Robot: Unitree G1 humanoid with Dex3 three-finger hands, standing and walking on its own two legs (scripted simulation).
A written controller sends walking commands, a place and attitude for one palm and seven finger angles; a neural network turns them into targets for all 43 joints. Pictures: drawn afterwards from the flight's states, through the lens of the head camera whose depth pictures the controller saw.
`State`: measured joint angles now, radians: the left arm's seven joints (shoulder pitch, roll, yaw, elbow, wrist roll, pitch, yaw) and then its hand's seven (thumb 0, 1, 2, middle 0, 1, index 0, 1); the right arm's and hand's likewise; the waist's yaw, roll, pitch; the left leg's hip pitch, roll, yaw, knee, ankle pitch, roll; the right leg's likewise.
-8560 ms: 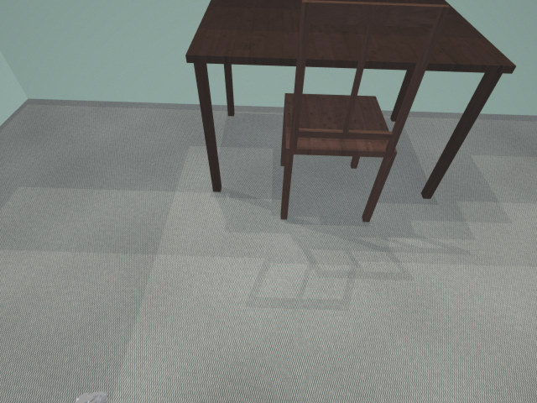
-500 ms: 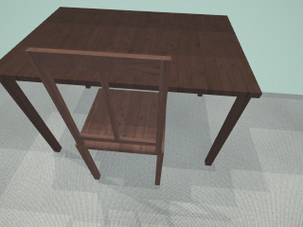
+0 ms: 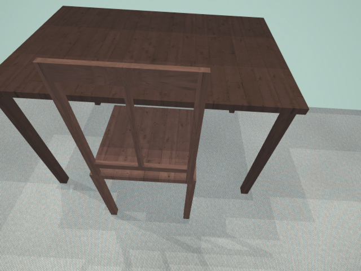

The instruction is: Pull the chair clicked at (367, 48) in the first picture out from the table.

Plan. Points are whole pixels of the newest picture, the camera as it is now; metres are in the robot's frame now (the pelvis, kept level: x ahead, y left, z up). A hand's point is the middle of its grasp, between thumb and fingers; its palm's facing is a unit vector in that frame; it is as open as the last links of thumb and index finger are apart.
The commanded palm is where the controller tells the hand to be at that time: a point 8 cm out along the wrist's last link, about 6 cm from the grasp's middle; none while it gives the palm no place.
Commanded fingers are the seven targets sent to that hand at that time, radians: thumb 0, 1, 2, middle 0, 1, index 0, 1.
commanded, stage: look again from close up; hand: left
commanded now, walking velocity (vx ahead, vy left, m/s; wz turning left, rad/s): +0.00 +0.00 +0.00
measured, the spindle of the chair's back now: (135, 132) +0.51 +0.18 -0.06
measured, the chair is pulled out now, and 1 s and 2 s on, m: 0.00 0.00 0.00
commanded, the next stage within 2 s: shuffle to correct the standing spot in 1.20 s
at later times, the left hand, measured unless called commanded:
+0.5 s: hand out of the picture -0.01 +0.13 -0.17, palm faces +0.03 -0.99 -0.17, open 7.4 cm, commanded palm none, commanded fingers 0.00 0.90 0.90 -0.20 -0.30 -0.20 -0.30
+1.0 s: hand out of the picture -0.02 +0.10 -0.17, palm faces +0.05 -0.99 -0.16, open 7.4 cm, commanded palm none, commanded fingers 0.00 0.90 0.90 -0.20 -0.30 -0.20 -0.30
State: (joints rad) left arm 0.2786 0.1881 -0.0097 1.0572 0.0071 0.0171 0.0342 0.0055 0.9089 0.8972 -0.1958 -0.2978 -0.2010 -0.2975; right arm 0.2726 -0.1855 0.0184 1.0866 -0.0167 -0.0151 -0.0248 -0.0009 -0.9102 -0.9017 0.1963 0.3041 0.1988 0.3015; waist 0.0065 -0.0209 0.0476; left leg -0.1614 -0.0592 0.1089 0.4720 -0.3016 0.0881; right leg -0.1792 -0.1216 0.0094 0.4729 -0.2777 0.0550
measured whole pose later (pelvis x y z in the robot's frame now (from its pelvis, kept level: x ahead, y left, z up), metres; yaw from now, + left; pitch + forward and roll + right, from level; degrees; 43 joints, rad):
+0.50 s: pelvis +0.00 -0.03 +0.00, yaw +0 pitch -1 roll +0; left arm 0.30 0.14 -0.01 1.11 0.01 0.00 0.04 0.01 0.91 0.90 -0.20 -0.30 -0.20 -0.30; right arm 0.26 -0.15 0.01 1.14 -0.01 -0.02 -0.03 0.01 -0.92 -0.90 0.20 0.30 0.20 0.30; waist 0.01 -0.01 0.03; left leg -0.15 -0.02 0.09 0.45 -0.28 0.04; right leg -0.17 -0.09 -0.01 0.46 -0.27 0.06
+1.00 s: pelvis -0.01 -0.06 +0.01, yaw +1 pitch -1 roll +0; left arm 0.32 0.14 -0.01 1.11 0.01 -0.01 0.04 0.00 0.91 0.90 -0.20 -0.30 -0.20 -0.30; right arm 0.27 -0.14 0.01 1.15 -0.01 -0.02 -0.03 0.00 -0.92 -0.90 0.20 0.30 0.20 0.30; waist 0.01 -0.02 0.02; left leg -0.15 0.01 0.07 0.43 -0.25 0.01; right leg -0.17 -0.05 -0.03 0.44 -0.25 0.03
